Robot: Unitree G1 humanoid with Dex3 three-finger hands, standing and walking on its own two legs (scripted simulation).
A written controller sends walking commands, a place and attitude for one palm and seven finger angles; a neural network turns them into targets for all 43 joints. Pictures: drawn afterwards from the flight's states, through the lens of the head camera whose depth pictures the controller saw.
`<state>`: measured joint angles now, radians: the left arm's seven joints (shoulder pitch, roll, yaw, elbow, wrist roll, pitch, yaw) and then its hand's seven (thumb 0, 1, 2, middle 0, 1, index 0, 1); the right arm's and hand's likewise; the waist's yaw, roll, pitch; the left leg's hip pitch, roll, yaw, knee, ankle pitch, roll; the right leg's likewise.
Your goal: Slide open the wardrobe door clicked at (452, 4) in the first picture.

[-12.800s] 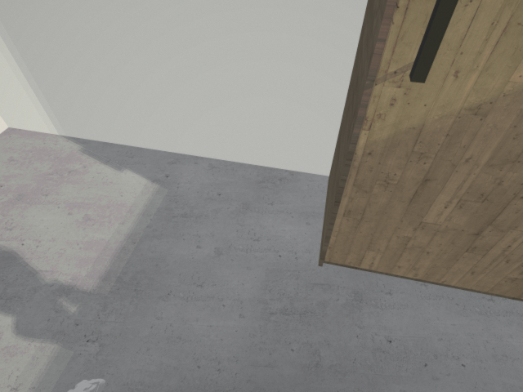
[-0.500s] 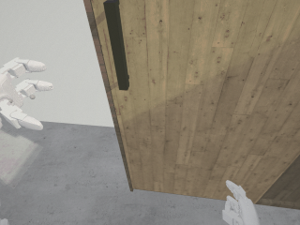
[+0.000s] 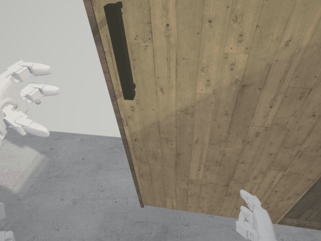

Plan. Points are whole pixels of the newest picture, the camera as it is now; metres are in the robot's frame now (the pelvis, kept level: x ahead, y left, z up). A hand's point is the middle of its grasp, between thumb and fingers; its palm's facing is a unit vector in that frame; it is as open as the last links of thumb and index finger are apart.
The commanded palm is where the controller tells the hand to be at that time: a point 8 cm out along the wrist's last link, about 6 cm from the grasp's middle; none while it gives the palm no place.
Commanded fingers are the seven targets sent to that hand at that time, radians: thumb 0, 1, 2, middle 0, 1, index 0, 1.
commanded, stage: move the hooked fingers beside the handle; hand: left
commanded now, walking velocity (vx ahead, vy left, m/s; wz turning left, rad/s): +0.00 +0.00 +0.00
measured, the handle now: (124, 54) +0.49 +0.16 +0.26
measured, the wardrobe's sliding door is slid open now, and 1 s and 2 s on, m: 0.00 0.00 0.00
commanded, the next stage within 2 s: none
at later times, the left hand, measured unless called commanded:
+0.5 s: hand (62, 88) +0.35 +0.27 +0.25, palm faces +0.03 -1.00 -0.09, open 14.0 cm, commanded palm +0.32 +0.31 +0.27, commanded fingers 0.00 -0.50 0.30 -0.30 -1.20 -0.30 -1.20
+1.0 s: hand (80, 79) +0.39 +0.25 +0.25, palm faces +0.04 -1.00 -0.05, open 14.0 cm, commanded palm +0.37 +0.29 +0.26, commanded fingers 0.00 -0.50 0.30 -0.30 -1.20 -0.30 -1.20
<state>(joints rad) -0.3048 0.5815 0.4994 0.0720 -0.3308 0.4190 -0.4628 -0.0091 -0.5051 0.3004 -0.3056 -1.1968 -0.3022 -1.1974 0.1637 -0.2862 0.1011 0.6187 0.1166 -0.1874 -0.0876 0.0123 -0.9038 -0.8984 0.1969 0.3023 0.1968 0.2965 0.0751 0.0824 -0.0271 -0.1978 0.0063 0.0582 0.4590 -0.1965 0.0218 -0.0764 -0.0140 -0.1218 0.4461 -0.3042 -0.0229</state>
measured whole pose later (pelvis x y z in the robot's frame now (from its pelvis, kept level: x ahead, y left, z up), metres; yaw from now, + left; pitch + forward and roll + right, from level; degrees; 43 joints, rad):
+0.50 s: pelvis +0.01 +0.00 +0.00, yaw -1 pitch -2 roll +0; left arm -0.45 0.57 0.46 0.26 -0.28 0.36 -0.43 -0.01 -0.50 0.30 -0.30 -1.20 -0.30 -1.20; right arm 0.21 -0.30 0.08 0.61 0.11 -0.15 -0.09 0.01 -0.90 -0.90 0.20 0.30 0.20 0.30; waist 0.04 0.06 -0.02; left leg -0.21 0.01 0.08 0.45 -0.21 0.02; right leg -0.09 -0.01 -0.10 0.44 -0.31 -0.02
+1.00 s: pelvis +0.01 +0.01 +0.00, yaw -2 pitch -1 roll +0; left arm -0.62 0.52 0.37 0.44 -0.23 0.36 -0.32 -0.01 -0.50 0.30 -0.30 -1.20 -0.30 -1.20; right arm 0.21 -0.28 0.07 0.63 0.11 -0.10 -0.10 0.01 -0.90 -0.90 0.20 0.30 0.20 0.30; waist 0.02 0.05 -0.03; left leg -0.20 0.00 0.09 0.42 -0.20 0.03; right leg -0.09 -0.02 -0.09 0.41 -0.29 -0.01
